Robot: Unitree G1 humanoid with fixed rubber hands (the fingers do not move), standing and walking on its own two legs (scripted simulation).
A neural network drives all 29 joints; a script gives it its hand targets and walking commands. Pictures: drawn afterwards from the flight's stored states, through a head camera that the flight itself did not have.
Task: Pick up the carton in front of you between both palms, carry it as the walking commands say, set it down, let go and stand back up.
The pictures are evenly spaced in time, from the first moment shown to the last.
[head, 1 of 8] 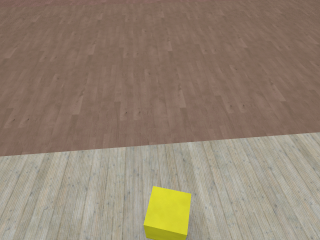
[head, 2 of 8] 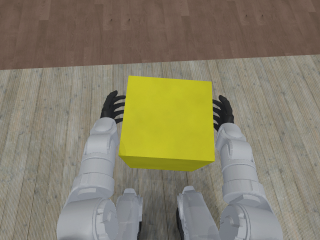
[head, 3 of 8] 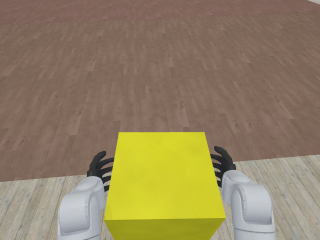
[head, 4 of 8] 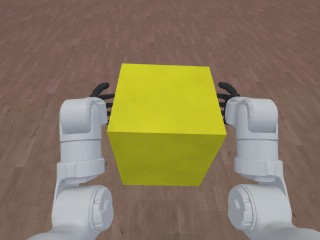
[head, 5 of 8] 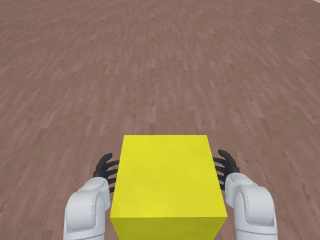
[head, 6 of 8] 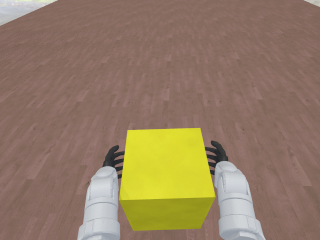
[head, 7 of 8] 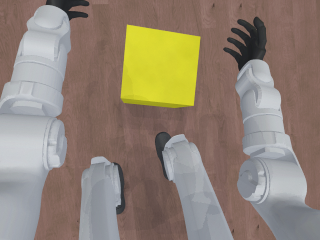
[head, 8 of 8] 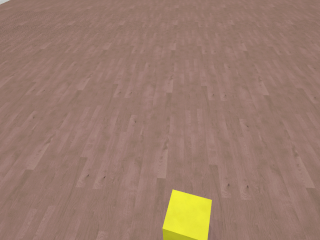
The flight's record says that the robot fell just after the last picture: no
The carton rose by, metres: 0.95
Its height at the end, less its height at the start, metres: +0.23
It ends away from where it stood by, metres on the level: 5.43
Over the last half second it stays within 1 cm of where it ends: yes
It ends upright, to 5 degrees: yes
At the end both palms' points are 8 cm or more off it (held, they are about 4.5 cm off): yes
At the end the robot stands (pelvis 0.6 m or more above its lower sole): yes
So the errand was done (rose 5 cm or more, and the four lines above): yes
